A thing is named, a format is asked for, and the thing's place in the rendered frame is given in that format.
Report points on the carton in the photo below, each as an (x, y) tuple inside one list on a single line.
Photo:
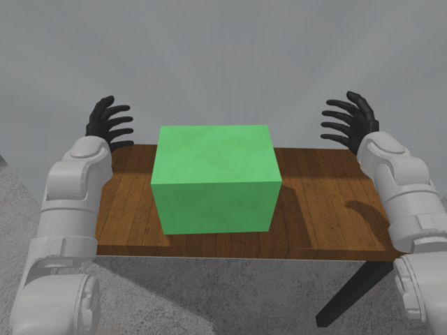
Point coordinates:
[(215, 179)]

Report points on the right robot upper arm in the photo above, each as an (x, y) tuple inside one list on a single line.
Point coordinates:
[(421, 287)]

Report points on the right robot hand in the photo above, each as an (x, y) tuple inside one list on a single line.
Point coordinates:
[(361, 124)]

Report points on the right robot forearm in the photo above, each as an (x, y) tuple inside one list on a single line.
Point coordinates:
[(417, 218)]

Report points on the table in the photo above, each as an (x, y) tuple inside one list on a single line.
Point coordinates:
[(327, 209)]

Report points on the left robot forearm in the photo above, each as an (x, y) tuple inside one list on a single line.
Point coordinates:
[(66, 231)]

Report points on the left robot hand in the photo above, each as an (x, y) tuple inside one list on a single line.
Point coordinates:
[(99, 125)]

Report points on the left robot upper arm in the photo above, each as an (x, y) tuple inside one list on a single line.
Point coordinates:
[(60, 304)]

